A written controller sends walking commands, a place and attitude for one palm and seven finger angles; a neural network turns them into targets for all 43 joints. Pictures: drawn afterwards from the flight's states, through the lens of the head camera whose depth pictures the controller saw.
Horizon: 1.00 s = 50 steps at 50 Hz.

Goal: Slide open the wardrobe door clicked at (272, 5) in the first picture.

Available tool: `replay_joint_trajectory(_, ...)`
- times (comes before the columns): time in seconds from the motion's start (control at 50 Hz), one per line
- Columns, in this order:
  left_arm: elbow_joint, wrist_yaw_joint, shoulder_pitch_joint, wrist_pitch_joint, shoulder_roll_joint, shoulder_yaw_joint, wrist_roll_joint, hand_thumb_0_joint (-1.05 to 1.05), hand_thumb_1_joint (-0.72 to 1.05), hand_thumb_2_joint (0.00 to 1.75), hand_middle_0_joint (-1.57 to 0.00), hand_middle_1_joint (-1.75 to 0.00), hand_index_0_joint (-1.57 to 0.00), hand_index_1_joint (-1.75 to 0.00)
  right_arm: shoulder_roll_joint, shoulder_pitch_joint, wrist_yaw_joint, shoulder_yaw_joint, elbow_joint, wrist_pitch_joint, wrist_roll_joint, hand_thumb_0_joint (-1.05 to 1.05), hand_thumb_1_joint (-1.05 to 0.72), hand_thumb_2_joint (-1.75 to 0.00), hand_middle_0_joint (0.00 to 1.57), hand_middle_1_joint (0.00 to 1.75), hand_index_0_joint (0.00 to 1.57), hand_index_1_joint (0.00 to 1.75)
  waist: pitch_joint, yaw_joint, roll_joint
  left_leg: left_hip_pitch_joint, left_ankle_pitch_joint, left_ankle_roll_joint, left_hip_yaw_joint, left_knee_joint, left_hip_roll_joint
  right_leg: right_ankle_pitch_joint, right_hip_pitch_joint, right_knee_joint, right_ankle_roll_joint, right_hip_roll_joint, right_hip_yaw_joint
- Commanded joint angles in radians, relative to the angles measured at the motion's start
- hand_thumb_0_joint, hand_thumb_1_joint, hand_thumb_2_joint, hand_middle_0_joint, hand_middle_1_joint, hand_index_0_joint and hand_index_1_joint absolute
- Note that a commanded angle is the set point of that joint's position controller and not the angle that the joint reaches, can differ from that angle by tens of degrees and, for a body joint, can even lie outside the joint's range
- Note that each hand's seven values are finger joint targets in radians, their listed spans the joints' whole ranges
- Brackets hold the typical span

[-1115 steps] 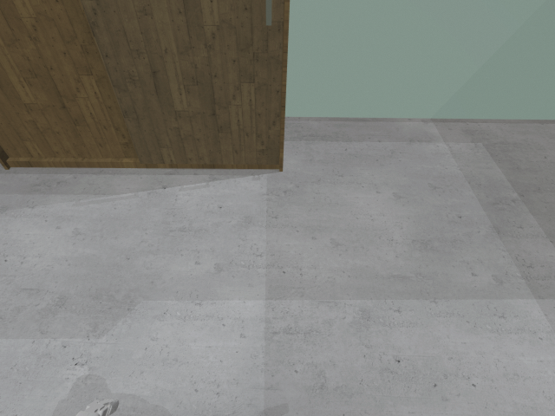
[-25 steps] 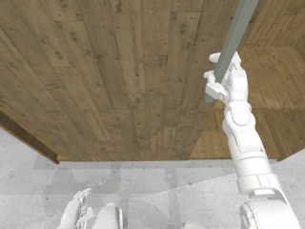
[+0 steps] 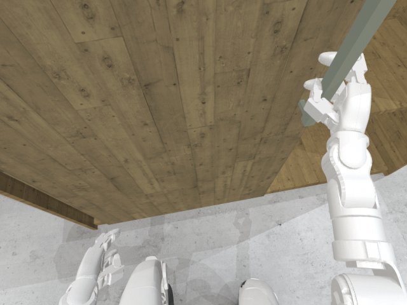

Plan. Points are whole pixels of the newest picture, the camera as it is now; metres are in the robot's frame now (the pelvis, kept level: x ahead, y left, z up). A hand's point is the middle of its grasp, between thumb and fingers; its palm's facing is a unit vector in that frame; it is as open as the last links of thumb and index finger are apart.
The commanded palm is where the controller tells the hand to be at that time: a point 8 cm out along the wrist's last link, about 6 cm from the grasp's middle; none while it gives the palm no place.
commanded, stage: stop walking and hold the door there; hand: right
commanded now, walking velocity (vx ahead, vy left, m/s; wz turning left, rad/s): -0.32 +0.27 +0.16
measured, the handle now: (339, 50) +0.45 -0.26 +0.17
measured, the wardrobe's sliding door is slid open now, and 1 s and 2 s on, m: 0.65 0.65 0.65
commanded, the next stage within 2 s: none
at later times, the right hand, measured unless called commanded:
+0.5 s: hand (316, 99) +0.41 -0.23 +0.11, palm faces +0.51 +0.81 -0.30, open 6.2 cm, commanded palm +0.37 -0.27 +0.09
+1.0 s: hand (317, 102) +0.40 -0.23 +0.11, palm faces +0.36 +0.90 -0.25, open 6.3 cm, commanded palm +0.36 -0.26 +0.09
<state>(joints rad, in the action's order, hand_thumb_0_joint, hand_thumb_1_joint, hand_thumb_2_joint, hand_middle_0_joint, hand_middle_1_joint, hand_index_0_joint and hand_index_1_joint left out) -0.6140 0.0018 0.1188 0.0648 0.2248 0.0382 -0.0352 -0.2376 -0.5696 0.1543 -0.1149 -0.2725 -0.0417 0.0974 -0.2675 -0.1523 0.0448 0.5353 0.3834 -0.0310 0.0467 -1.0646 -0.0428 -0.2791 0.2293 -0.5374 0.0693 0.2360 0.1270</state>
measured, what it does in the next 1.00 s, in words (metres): steps on the spot: left foot, then right foot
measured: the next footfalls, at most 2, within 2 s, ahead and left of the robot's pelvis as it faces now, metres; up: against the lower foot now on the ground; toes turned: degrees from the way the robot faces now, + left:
left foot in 0.16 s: +0.13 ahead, +0.21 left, +0.00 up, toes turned +9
right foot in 0.62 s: +0.05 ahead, -0.07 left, +0.00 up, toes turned +3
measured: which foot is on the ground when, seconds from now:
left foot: up 0.00-0.14, down 0.16-0.64, up 0.66-0.82, down 0.84-1.00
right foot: down 0.00-0.16, up 0.18-0.60, down 0.62-1.00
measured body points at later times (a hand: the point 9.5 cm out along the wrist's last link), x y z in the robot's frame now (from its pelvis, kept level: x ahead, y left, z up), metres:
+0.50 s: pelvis +0.02 +0.09 +0.00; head +0.05 +0.11 +0.44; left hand +0.12 +0.40 -0.11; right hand +0.38 -0.27 +0.13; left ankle +0.09 +0.21 -0.74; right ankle +0.03 -0.04 -0.68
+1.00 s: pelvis -0.07 +0.02 -0.01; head -0.05 +0.01 +0.44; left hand -0.04 +0.29 -0.12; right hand +0.38 -0.28 +0.13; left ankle -0.05 +0.16 -0.74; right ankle +0.01 -0.07 -0.74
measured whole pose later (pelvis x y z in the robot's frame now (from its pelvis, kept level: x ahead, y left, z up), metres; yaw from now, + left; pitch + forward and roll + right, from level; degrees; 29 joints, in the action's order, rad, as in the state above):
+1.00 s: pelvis -0.07 +0.02 -0.01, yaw +11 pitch -1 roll +1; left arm -0.73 0.11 0.29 0.05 0.25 -0.05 -0.04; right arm -0.59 -0.62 0.13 -0.40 -0.95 -0.09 0.00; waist -0.06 0.07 0.00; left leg 0.29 0.21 -0.02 0.03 -0.52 -0.02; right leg -0.21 0.34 -0.57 -0.03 0.07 0.13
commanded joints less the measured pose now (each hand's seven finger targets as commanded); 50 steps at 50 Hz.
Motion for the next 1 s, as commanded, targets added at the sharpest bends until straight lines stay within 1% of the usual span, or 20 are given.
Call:
replay_joint_trajectory(0.0, 0.154, 0.005, -0.001, 0.067, 0.143, 0.057, -0.008, 0.00, 0.90, 0.90, -0.20, -0.30, -0.20, -0.30, 0.086, -0.381, -0.119, 0.243, 0.421, -0.133, -0.035, 0.00, -0.90, -0.90, 0.45, 1.40, 0.45, 1.40, 0.596, 0.184, 0.307, -0.001, -0.065, -0.018, 0.063, 0.151, 0.035, 1.002, -0.495, 0.045, -0.153, 0.165, 0.009)
replay_joint_trajectory(0.02, 0.069, 0.031, 0.054, 0.030, 0.191, 0.072, 0.003, 0.00, 0.90, 0.90, -0.20, -0.30, -0.20, -0.30, -0.492, -0.166, -0.056, -0.325, 0.044, -0.120, -0.071, 0.00, -0.90, -0.90, 0.45, 1.40, 0.45, 1.40, 0.605, 0.160, 0.324, -0.008, -0.078, -0.029, 0.075, 0.182, 0.052, 1.012, -0.488, 0.052, -0.141, 0.164, 0.053)
replay_joint_trajectory(0.04, 0.121, 0.029, 0.055, 0.023, 0.166, 0.057, -0.002, 0.00, 0.90, 0.90, -0.20, -0.30, -0.20, -0.30, -0.365, -0.160, -0.074, -0.174, 0.096, -0.120, -0.064, 0.00, -0.90, -0.90, 0.45, 1.40, 0.45, 1.40, 0.579, 0.153, 0.338, -0.056, -0.047, -0.016, 0.079, 0.283, 0.052, 0.978, -0.435, 0.003, -0.130, 0.160, 0.038)
replay_joint_trajectory(0.1, 0.109, 0.026, 0.040, 0.061, 0.154, 0.041, -0.020, 0.00, 0.90, 0.90, -0.20, -0.30, -0.20, -0.30, -0.387, -0.162, -0.081, -0.198, 0.109, -0.157, -0.074, 0.00, -0.90, -0.90, 0.45, 1.40, 0.45, 1.40, 0.579, 0.143, 0.353, -0.253, -0.328, -0.005, 0.116, 0.581, 0.071, 0.720, -0.353, -0.199, -0.070, 0.055, 0.116)
replay_joint_trajectory(0.12, 0.109, 0.027, 0.043, 0.057, 0.130, 0.033, -0.024, 0.00, 0.90, 0.90, -0.20, -0.30, -0.20, -0.30, -0.419, -0.137, -0.080, -0.215, 0.086, -0.169, -0.087, 0.00, -0.90, -0.90, 0.45, 1.40, 0.45, 1.40, 0.595, 0.139, 0.152, -0.403, -0.668, 0.017, 0.036, 0.645, -0.005, 0.450, -0.213, -0.368, -0.052, -0.030, 0.108)
replay_joint_trajectory(0.14, 0.124, 0.040, 0.009, 0.043, 0.088, 0.019, -0.021, 0.00, 0.90, 0.90, -0.20, -0.30, -0.20, -0.30, -0.544, -0.091, -0.071, -0.309, 0.034, -0.170, -0.102, 0.00, -0.90, -0.90, 0.45, 1.40, 0.45, 1.40, 0.633, 0.128, -0.246, -0.638, -1.253, 0.105, -0.272, 0.567, -0.234, -0.266, 0.128, -0.592, -0.059, -0.170, 0.051)
replay_joint_trajectory(0.16, 0.125, 0.064, -0.005, 0.039, 0.105, 0.013, -0.011, 0.00, 0.90, 0.90, -0.20, -0.30, -0.20, -0.30, -0.618, -0.010, -0.056, -0.415, -0.034, -0.136, -0.079, 0.00, -0.90, -0.90, 0.45, 1.40, 0.45, 1.40, 0.650, 0.119, -0.328, -0.606, -1.369, 0.106, -0.366, 0.574, -0.354, -0.438, 0.228, -0.730, -0.041, -0.216, -0.095)
replay_joint_trajectory(0.18, 0.093, 0.079, 0.006, 0.032, 0.121, -0.001, 0.003, 0.00, 0.90, 0.90, -0.20, -0.30, -0.20, -0.30, -0.644, 0.067, -0.044, -0.444, -0.161, -0.107, -0.090, 0.00, -0.90, -0.90, 0.45, 1.40, 0.45, 1.40, 0.549, 0.138, -0.172, -0.519, -1.240, 0.113, -0.328, 0.606, -0.371, -0.359, 0.229, -0.682, -0.043, -0.177, -0.164)
replay_joint_trajectory(0.2, 0.083, 0.070, 0.024, 0.025, 0.137, -0.005, -0.014, 0.00, 0.90, 0.90, -0.20, -0.30, -0.20, -0.30, -0.680, 0.084, -0.041, -0.497, -0.159, -0.121, -0.082, 0.00, -0.90, -0.90, 0.45, 1.40, 0.45, 1.40, 0.575, 0.136, -0.291, -0.559, -1.146, 0.142, -0.353, 0.582, -0.370, -0.341, 0.278, -0.752, -0.025, -0.176, -0.164)
replay_joint_trajectory(0.24, 0.055, 0.077, -0.027, 0.032, 0.161, 0.001, -0.017, 0.00, 0.90, 0.90, -0.20, -0.30, -0.20, -0.30, -0.716, 0.034, -0.022, -0.577, -0.157, -0.153, -0.065, 0.00, -0.90, -0.90, 0.45, 1.40, 0.45, 1.40, 0.608, 0.131, -0.337, -0.629, -1.197, 0.140, -0.255, 0.536, -0.311, -0.272, 0.322, -0.794, -0.020, -0.206, -0.198)
replay_joint_trajectory(0.3, 0.034, 0.071, -0.029, 0.026, 0.171, -0.002, -0.017, 0.00, 0.90, 0.90, -0.20, -0.30, -0.20, -0.30, -0.669, 0.070, -0.018, -0.548, -0.286, -0.160, -0.065, 0.00, -0.90, -0.90, 0.45, 1.40, 0.45, 1.40, 0.594, 0.135, -0.276, -0.631, -1.140, 0.142, -0.186, 0.558, -0.306, -0.200, 0.339, -0.722, -0.015, -0.228, -0.162)
replay_joint_trajectory(0.38, 0.013, 0.070, 0.003, 0.030, 0.205, 0.012, -0.020, 0.00, 0.90, 0.90, -0.20, -0.30, -0.20, -0.30, -0.689, -0.052, -0.023, -0.494, -0.273, -0.170, -0.069, 0.00, -0.90, -0.90, 0.45, 1.40, 0.45, 1.40, 0.546, 0.151, -0.147, -0.472, -0.944, 0.159, -0.240, 0.641, -0.346, -0.174, 0.229, -0.567, -0.023, -0.216, -0.144)
replay_joint_trajectory(0.54, 0.005, 0.085, 0.097, 0.041, 0.219, 0.016, -0.009, 0.00, 0.90, 0.90, -0.20, -0.30, -0.20, -0.30, -0.674, -0.145, -0.016, -0.436, -0.288, -0.180, -0.095, 0.00, -0.90, -0.90, 0.45, 1.40, 0.45, 1.40, 0.536, 0.157, -0.124, -0.312, -0.267, 0.120, -0.164, 0.740, -0.221, -0.009, -0.055, 0.003, -0.053, -0.231, -0.063)
replay_joint_trajectory(0.58, 0.013, 0.091, 0.085, 0.030, 0.254, 0.031, -0.008, 0.00, 0.90, 0.90, -0.20, -0.30, -0.20, -0.30, -0.651, -0.166, -0.028, -0.403, -0.264, -0.195, -0.080, 0.00, -0.90, -0.90, 0.45, 1.40, 0.45, 1.40, 0.449, 0.161, 0.048, -0.239, -0.126, 0.065, -0.104, 0.655, -0.115, 0.032, -0.082, 0.174, -0.077, -0.136, -0.138)
replay_joint_trajectory(0.62, 0.052, 0.088, 0.081, 0.024, 0.250, 0.019, -0.017, 0.00, 0.90, 0.90, -0.20, -0.30, -0.20, -0.30, -0.587, -0.237, -0.036, -0.343, -0.205, -0.199, -0.082, 0.00, -0.90, -0.90, 0.45, 1.40, 0.45, 1.40, 0.429, 0.134, 0.267, -0.249, 0.026, 0.018, 0.013, 0.392, 0.045, 0.169, 0.053, 0.285, -0.211, 0.094, -0.366)
replay_joint_trajectory(0.68, 0.027, 0.100, 0.109, 0.021, 0.221, 0.017, -0.005, 0.00, 0.90, 0.90, -0.20, -0.30, -0.20, -0.30, -0.619, -0.238, -0.039, -0.346, -0.290, -0.178, -0.091, 0.00, -0.90, -0.90, 0.45, 1.40, 0.45, 1.40, 0.438, 0.142, 0.265, -0.281, -0.004, 0.015, -0.031, 0.236, 0.032, 0.376, 0.094, 0.207, -0.230, 0.064, -0.269)
replay_joint_trajectory(0.76, 0.013, 0.100, 0.148, 0.040, 0.239, 0.010, -0.005, 0.00, 0.90, 0.90, -0.20, -0.30, -0.20, -0.30, -0.560, -0.265, -0.050, -0.279, -0.342, -0.156, -0.102, 0.00, -0.90, -0.90, 0.45, 1.40, 0.45, 1.40, 0.477, 0.159, 0.212, -0.320, -0.115, 0.017, 0.022, 0.581, 0.034, 0.433, -0.063, 0.077, -0.138, -0.020, -0.172)
replay_joint_trajectory(0.86, 0.001, 0.115, 0.182, 0.034, 0.237, 0.004, 0.000, 0.00, 0.90, 0.90, -0.20, -0.30, -0.20, -0.30, -0.694, -0.297, -0.035, -0.363, -0.407, -0.159, -0.122, 0.00, -0.90, -0.90, 0.45, 1.40, 0.45, 1.40, 0.602, 0.186, 0.025, -0.491, -0.697, 0.072, -0.089, 0.551, -0.119, 0.410, -0.005, -0.006, -0.057, -0.085, -0.108)
replay_joint_trajectory(0.9, 0.006, 0.123, 0.155, 0.025, 0.225, -0.001, -0.010, 0.00, 0.90, 0.90, -0.20, -0.30, -0.20, -0.30, -0.640, -0.298, -0.036, -0.326, -0.445, -0.138, -0.099, 0.00, -0.90, -0.90, 0.45, 1.40, 0.45, 1.40, 0.614, 0.179, -0.027, -0.439, -0.574, 0.054, -0.089, 0.561, -0.094, 0.345, -0.044, 0.009, -0.071, -0.078, -0.122)
replay_joint_trajectory(0.98, -0.008, 0.130, 0.155, 0.028, 0.231, -0.014, -0.006, 0.00, 0.90, 0.90, -0.20, -0.30, -0.20, -0.30, -0.562, -0.368, -0.049, -0.237, -0.506, -0.136, -0.089, 0.00, -0.90, -0.90, 0.45, 1.40, 0.45, 1.40, 0.512, 0.178, 0.132, -0.328, -0.126, 0.022, -0.021, 0.539, 0.007, 0.095, -0.011, 0.199, -0.122, 0.000, -0.224)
